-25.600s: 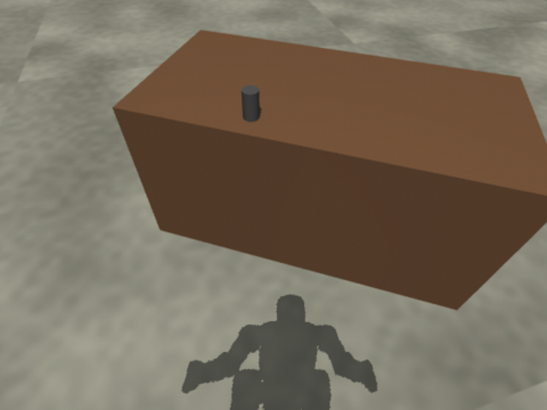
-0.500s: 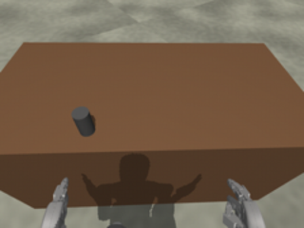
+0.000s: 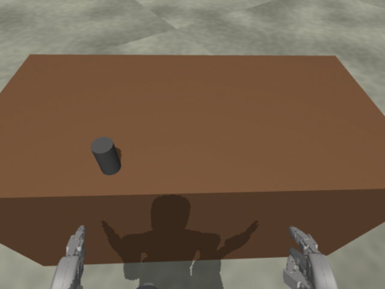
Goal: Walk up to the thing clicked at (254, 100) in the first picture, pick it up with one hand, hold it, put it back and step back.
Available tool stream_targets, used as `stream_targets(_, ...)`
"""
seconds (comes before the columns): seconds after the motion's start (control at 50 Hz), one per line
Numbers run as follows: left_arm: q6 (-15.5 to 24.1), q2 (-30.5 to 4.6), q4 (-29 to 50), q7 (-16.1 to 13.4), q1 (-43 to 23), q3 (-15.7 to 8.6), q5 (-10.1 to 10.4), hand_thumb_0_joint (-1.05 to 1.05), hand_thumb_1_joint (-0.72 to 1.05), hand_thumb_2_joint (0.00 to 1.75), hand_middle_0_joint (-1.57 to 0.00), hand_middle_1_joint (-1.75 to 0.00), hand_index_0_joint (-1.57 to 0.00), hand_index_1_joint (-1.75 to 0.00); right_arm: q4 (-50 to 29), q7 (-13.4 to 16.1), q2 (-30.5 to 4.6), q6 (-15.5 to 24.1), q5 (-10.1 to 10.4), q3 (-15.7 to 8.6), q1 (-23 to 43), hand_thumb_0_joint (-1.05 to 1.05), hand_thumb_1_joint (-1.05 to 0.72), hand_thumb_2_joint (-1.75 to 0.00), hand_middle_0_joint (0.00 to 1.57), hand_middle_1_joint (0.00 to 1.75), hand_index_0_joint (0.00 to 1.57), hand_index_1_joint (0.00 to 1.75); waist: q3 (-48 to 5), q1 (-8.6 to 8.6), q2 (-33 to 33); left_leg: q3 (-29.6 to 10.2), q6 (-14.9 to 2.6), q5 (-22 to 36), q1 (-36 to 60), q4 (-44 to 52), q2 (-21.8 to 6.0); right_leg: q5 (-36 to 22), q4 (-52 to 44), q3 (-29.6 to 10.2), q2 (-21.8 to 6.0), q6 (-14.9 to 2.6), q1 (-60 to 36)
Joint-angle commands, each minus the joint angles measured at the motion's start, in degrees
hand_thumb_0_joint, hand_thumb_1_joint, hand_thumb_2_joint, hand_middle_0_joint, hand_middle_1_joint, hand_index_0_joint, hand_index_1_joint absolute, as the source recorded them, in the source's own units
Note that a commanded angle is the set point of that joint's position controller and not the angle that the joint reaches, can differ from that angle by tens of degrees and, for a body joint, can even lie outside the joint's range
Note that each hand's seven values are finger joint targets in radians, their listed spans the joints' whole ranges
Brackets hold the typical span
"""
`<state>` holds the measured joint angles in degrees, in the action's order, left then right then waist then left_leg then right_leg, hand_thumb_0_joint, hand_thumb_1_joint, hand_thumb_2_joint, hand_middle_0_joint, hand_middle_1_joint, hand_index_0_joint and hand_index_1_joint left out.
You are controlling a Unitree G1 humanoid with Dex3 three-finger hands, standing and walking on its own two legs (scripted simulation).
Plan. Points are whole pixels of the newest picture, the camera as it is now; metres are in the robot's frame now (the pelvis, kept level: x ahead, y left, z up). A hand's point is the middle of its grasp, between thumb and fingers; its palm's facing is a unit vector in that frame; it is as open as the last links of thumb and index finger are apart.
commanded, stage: home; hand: left
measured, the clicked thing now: (106, 156) +0.44 +0.22 -0.01
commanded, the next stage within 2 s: stand in 0.80 s
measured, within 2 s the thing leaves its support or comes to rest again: neither
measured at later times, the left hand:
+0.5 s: hand (100, 282) +0.16 +0.18 -0.04, palm faces +0.13 -0.96 -0.25, open 17.6 cm
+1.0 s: hand out of the picture +0.08 +0.26 -0.11, palm faces -0.03 -0.92 -0.38, open 17.3 cm
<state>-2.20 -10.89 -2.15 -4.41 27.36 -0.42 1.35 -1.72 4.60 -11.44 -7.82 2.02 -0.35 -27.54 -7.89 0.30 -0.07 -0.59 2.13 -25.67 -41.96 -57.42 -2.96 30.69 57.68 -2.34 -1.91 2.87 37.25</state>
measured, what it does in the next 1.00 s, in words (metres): stands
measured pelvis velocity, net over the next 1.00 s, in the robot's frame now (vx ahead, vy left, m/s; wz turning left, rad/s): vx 0.00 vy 0.00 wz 0.00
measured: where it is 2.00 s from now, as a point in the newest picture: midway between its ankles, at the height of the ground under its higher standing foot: outside the picture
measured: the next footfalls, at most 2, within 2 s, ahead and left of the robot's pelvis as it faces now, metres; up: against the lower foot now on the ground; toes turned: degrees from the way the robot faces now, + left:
none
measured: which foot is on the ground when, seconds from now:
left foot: down 0.00-1.00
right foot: down 0.00-1.00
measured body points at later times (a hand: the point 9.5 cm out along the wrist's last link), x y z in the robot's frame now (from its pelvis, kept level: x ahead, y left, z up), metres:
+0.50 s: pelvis +0.00 +0.00 +0.00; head +0.03 +0.01 +0.45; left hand +0.15 +0.23 -0.03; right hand +0.16 -0.24 -0.06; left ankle +0.03 +0.14 -0.68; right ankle -0.02 -0.15 -0.68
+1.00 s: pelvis +0.00 +0.00 +0.03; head +0.02 +0.01 +0.47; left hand +0.08 +0.31 -0.09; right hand +0.09 -0.30 -0.09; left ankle +0.03 +0.14 -0.68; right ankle -0.02 -0.15 -0.67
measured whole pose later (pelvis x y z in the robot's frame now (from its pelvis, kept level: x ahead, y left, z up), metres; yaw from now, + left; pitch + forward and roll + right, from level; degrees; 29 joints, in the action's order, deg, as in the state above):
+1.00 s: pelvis +0.00 +0.00 +0.03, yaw +0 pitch +0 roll +0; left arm 0.4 -20.9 -45.4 -1.2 15.8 -1.4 -2.4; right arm 49.4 0.1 -19.6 -0.1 -2.3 -3.2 -12.5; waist 2.5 0.4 0.2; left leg -0.2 1.3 -22.9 -25.2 -48.5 -2.8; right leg 27.2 47.6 -2.1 -2.2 2.3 20.2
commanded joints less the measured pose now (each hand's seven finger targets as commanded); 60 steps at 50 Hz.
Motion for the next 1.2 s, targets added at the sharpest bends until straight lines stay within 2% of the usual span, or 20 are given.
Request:
stream_targets(0.0,3.2,-5.9,11.0,-0.7,-0.3,-3.7,-0.1,0.0,-0.59,0.04,-0.05,-0.05,-0.05,-0.05,-10.7,0.4,-4.7,3.3,-0.5,-2.9,0.1,0.0,-0.9,-0.9,0.2,0.3,0.2,0.3,-5.2,0.2,-0.6,3.7,-1.63,11.1,8.6,8.7,2.2,-14.7,-9.3,4.1,2.0,-2.31,-0.6)
stream_targets(0.02,3.0,-5.6,11.0,-0.7,-0.4,-3.2,-0.1,0.0,-0.61,0.02,-0.04,-0.04,-0.04,-0.04,-11.2,0.5,-5.7,3.1,-0.5,-3.9,0.6,0.0,-0.9,-0.9,0.2,0.3,0.2,0.3,-5.1,-0.13,0.0,3.3,-1.6,10.6,9.0,9.3,2.0,-13.9,-9.1,4.4,2.2,-2.3,0.0)
stream_targets(0.1,3.3,-5.4,11.1,-0.8,-1.6,-3.0,-0.1,0.0,-0.59,0.03,-0.04,-0.05,-0.04,-0.05,-11.7,0.6,-5.7,3.4,-0.5,-3.7,1.6,0.0,-0.9,-0.9,0.2,0.3,0.2,0.3,-3.8,-0.44,0.2,3.4,-1.61,6.6,8.3,9.9,2.0,-10.0,-9.8,4.3,2.2,-2.44,1.2)
stream_targets(0.28,3.2,-5.6,11.4,-1.0,-0.5,-3.0,0.0,0.0,-0.6,0.03,-0.04,-0.05,-0.04,-0.05,-11.0,0.6,-5.2,3.5,-0.5,-3.3,0.4,0.0,-0.9,-0.9,0.2,0.3,0.2,0.3,-4.7,0.0,-0.5,3.1,-1.54,9.3,8.6,9.3,1.9,-12.4,-9.1,4.5,2.2,-2.47,0.3)
stream_targets(0.3,2.4,-6.9,9.9,-2.2,3.1,-5.2,-0.4,0.0,-0.57,0.04,-0.05,-0.05,-0.05,-0.05,5.0,1.3,-8.0,3.5,-0.2,-3.7,5.1,0.0,-0.9,-0.9,0.2,0.3,0.2,0.3,-3.4,-0.18,0.6,1.2,-1.47,7.2,8.5,9.1,1.3,-10.9,-9.4,5.1,3.0,-2.4,0.5)
stream_targets(0.34,2.1,-5.6,12.6,-2.3,2.1,-2.6,-0.2,0.0,-0.56,0.05,-0.05,-0.05,-0.05,-0.05,1.9,1.7,-7.7,4.6,0.0,-3.1,6.3,0.0,-0.9,-0.9,0.2,0.3,0.2,0.3,-3.0,-0.87,-0.9,1.6,-1.5,7.1,8.6,9.4,1.6,-11.2,-10.5,4.8,2.7,-2.52,0.0)
stream_targets(0.38,1.5,-5.2,12.6,-2.9,1.9,-1.9,-0.2,0.0,-0.61,0.01,-0.04,-0.04,-0.04,-0.04,4.1,1.9,-7.3,5.5,0.0,-2.9,7.0,0.0,-0.9,-0.9,0.2,0.3,0.2,0.3,-3.1,-0.81,-0.1,1.7,-1.58,7.8,8.9,9.3,1.4,-11.7,-10.3,5.0,2.8,-2.53,-0.1)
stream_targets(0.44,1.1,-5.7,13.3,-3.4,0.7,-2.0,-0.5,0.0,-0.56,0.05,-0.05,-0.05,-0.05,-0.05,8.8,2.5,-7.3,6.6,-0.3,-2.9,7.7,0.0,-0.9,-0.9,0.2,0.3,0.2,0.3,-3.5,-2.11,-3.0,2.1,-1.48,9.3,10.6,9.1,1.1,-13.2,-10.4,4.9,2.8,-2.66,0.2)
stream_targets(0.48,0.5,-6.3,13.5,-3.8,0.0,-2.3,-0.3,0.0,-0.58,0.04,-0.05,-0.05,-0.05,-0.05,10.6,2.8,-7.6,7.4,-0.4,-2.9,9.6,0.0,-0.9,-0.9,0.2,0.3,0.2,0.3,-2.0,-1.74,-2.5,1.9,-1.58,7.9,10.0,9.5,1.1,-11.7,-10.9,5.3,2.8,-2.6,0.7)
stream_targets(0.56,-0.7,-6.7,13.2,-4.3,1.2,-2.9,-0.5,0.0,-0.61,0.01,-0.04,-0.04,-0.04,-0.04,13.2,3.4,-7.4,9.2,-0.7,-2.8,11.6,0.0,-0.9,-0.9,0.2,0.3,0.2,0.3,-4.5,-1.4,-0.5,1.9,-1.93,9.9,10.6,8.4,1.4,-13.9,-11.7,5.2,2.6,-2.24,-2.0)
stream_targets(0.58,1.8,-17.6,-6.9,-1.7,-6.8,-5.1,-8.0,0.0,-0.61,0.02,-0.04,-0.05,-0.04,-0.05,28.1,0.6,-16.6,8.9,-7.8,-5.2,15.3,0.0,-0.9,-0.9,0.2,0.3,0.2,0.3,3.3,-0.44,1.6,-0.3,-4.33,13.5,15.5,8.6,0.2,-16.7,-13.7,1.1,-1.2,-6.63,-9.8)
stream_targets(0.6,2.9,-18.4,-13.4,-0.3,-6.1,-6.1,-8.0,0.0,-0.57,0.05,-0.05,-0.05,-0.05,-0.05,30.1,-0.5,-16.7,9.0,-8.8,-5.7,13.7,0.0,-0.9,-0.9,0.2,0.3,0.2,0.3,1.1,-1.23,2.7,0.1,-5.5,14.1,17.6,9.0,0.0,-18.1,-12.9,-0.5,-1.7,-7.74,-10.3)
stream_targets(0.66,4.3,-17.1,-17.9,1.6,-7.5,-4.2,-6.1,0.0,-0.55,0.05,-0.05,-0.06,-0.05,-0.06,32.6,-2.5,-16.3,9.7,-6.8,-4.9,16.2,0.0,-0.9,-0.9,0.2,0.3,0.2,0.3,2.1,-0.06,1.0,-2.3,-6.74,15.1,17.7,11.2,0.0,-16.3,-13.0,-0.9,-1.5,-8.04,-10.9)
stream_targets(0.72,4.8,-17.9,-23.7,2.6,-10.6,-4.0,-4.4,0.0,-0.55,0.06,-0.05,-0.06,-0.05,-0.06,36.3,-4.1,-15.8,9.8,-4.5,-5.0,16.6,0.0,-0.9,-0.9,0.2,0.3,0.2,0.3,1.5,-0.26,3.7,-2.4,-6.19,11.3,18.2,11.9,0.4,-14.6,-15.6,-3.2,-2.3,-7.89,-12.2)
stream_targets(0.82,5.0,-19.6,-31.3,2.6,-13.1,-4.3,-4.2,0.0,-0.6,0.03,-0.04,-0.05,-0.04,-0.05,41.5,-4.3,-15.8,9.9,-4.6,-5.5,16.9,0.0,-0.9,-0.9,0.2,0.3,0.2,0.3,2.7,-0.7,2.4,-2.2,-6.08,15.2,22.1,12.8,0.3,-18.7,-17.9,-4.8,-2.9,-7.54,-13.4)
stream_targets(0.88,4.8,-19.9,-35.0,2.4,-13.8,-4.2,-3.8,0.0,-0.61,0.01,-0.04,-0.04,-0.04,-0.04,44.2,-4.0,-16.8,9.8,-4.8,-5.5,16.7,0.0,-0.9,-0.9,0.2,0.3,0.2,0.3,5.5,-0.39,-0.3,-4.3,-6.82,14.9,22.6,16.6,-0.9,-17.9,-17.5,-3.6,-1.8,-7.06,-12.9)
stream_targets(0.94,4.6,-20.0,-39.0,2.3,-12.7,-4.0,-3.5,0.0,-0.37,0.25,-0.2,-0.28,-0.2,-0.28,46.7,-3.9,-17.8,9.6,-4.5,-5.6,17.5,0.0,-0.9,-0.9,0.2,0.3,0.2,0.3,6.5,0.38,-1.7,-6.2,-6.91,13.2,22.0,19.7,-2.1,-17.2,-18.6,-2.5,-1.3,-6.89,-15.3)
stream_targets(1.04,4.2,-20.3,-44.3,2.4,-13.0,-3.8,-3.0,0.0,0.03,0.65,-0.2,-0.3,-0.2,-0.3,50.6,-3.5,-18.9,9.5,-4.2,-5.3,17.5,0.0,-0.9,-0.9,0.2,0.3,0.2,0.3,6.7,0.23,-3.6,-7.2,-6.55,10.6,24.8,24.4,-3.2,-16.0,-21.3,-2.1,-1.1,-6.45,-16.9)
stream_targets(1.1,4.5,-20.7,-47.1,2.4,-13.0,-3.4,-2.8,0.0,0.27,0.89,-0.2,-0.3,-0.2,-0.3,53.0,-3.4,-18.7,9.6,-3.9,-5.0,17.8,0.0,-0.9,-0.9,0.2,0.3,0.2,0.3,5.0,0.28,-1.8,-5.3,-5.74,18.1,26.5,23.4,-2.8,-22.3,-23.6,-2.8,-2.7,-6.24,-20.9)
stream_targets(1.18,4.3,-20.9,-50.1,2.3,-15.1,-2.9,-2.5,0.0,0.59,0.9,-0.2,-0.3,-0.2,-0.3,56.2,-3.3,-18.5,9.5,-3.7,-4.4,17.4,0.0,-0.9,-0.9,0.2,0.3,0.2,0.3,6.5,-0.65,-0.3,-4.1,-4.91,20.0,29.3,25.6,-2.6,-23.4,-27.4,-3.3,-3.6,-5.8,-21.5)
